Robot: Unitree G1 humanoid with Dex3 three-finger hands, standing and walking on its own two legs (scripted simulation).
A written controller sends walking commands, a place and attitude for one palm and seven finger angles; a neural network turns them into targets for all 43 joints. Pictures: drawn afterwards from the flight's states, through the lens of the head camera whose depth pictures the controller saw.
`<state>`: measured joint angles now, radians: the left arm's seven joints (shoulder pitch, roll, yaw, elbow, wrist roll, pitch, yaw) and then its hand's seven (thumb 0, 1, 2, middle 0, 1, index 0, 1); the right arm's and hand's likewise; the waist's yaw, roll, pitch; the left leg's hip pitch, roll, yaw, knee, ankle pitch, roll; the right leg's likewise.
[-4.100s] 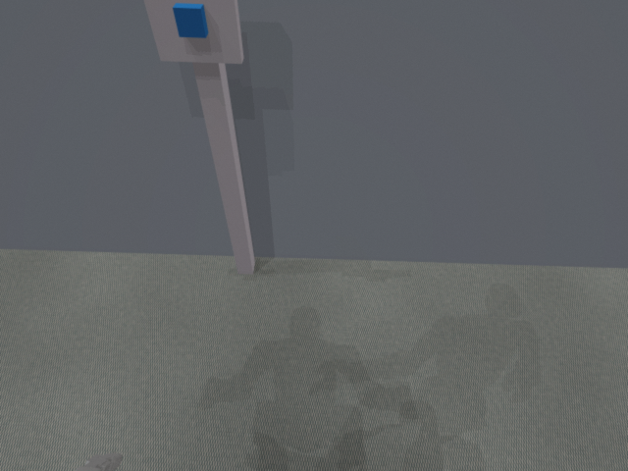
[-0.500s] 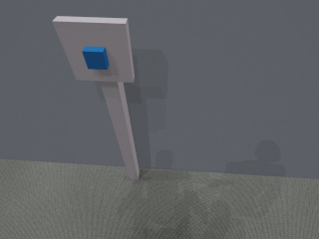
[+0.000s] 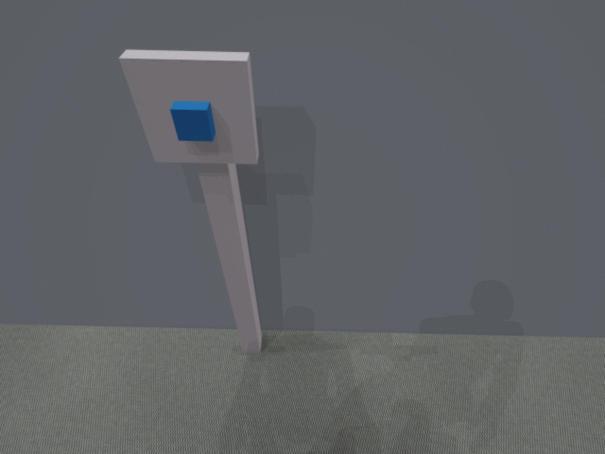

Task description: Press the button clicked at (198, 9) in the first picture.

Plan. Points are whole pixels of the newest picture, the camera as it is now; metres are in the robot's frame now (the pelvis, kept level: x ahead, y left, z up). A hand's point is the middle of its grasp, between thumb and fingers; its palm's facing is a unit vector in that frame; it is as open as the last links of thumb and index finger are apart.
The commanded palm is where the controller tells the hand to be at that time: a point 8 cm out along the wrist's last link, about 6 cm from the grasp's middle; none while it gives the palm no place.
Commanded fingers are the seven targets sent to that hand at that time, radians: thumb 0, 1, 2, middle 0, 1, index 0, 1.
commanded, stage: come to a stop and stand still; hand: left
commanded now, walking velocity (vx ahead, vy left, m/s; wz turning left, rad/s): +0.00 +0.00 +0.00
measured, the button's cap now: (194, 120) +0.54 +0.21 +0.17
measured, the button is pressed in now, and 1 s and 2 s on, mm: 0 0 0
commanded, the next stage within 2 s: look again from close up in 0.02 s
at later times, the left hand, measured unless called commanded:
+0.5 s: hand out of the picture +0.01 +0.18 -0.17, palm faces +0.03 -0.97 -0.23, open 7.4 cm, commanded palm none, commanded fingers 0.00 0.90 0.90 -0.20 -0.30 -0.20 -0.30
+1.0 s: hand out of the picture +0.02 +0.15 -0.19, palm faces +0.05 -0.98 -0.17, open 7.4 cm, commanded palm none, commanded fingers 0.00 0.90 0.90 -0.20 -0.30 -0.20 -0.30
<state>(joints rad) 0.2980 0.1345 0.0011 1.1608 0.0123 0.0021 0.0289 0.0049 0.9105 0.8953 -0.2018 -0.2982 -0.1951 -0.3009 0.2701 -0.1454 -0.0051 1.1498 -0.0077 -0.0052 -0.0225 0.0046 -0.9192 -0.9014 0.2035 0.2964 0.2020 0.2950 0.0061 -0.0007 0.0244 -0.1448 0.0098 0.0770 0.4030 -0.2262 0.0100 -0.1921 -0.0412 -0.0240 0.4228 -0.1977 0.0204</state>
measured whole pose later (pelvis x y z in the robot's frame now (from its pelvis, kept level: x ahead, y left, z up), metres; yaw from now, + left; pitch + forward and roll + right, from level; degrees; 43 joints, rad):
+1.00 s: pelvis +0.04 -0.01 -0.01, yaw +0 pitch -1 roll +0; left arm 0.32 0.13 0.02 1.12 0.02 -0.02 0.01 0.00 0.91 0.90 -0.20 -0.30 -0.20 -0.30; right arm 0.32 -0.15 0.01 1.11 -0.02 -0.02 -0.01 0.00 -0.91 -0.90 0.20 0.30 0.20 0.29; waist 0.00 0.01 0.03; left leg -0.17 0.04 0.06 0.56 -0.37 -0.01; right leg -0.22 -0.02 -0.03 0.58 -0.35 -0.01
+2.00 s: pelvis +0.02 +0.00 -0.01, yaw -1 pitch +0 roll +1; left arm 0.29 0.19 -0.01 1.06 0.01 0.00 0.02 0.01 0.91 0.90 -0.20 -0.30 -0.20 -0.30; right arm 0.29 -0.20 0.01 1.05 -0.02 -0.01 -0.01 0.00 -0.92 -0.90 0.20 0.30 0.20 0.30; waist 0.00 0.01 0.03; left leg -0.20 0.01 0.08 0.48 -0.27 0.02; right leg -0.23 -0.05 -0.02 0.51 -0.27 0.02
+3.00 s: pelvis +0.01 -0.03 -0.06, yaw +2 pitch +9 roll +1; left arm 0.43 0.16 0.13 0.08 -0.25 -0.48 -0.31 0.00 0.91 0.90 -0.47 -0.59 -0.46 -0.59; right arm 0.13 -0.26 -0.07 0.54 0.03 -0.25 -0.02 0.01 -0.91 -0.90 0.20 0.30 0.20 0.30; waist 0.01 -0.02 -0.12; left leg -0.64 0.04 0.03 0.94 -0.45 -0.03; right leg -0.65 -0.04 -0.06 0.97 -0.47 -0.02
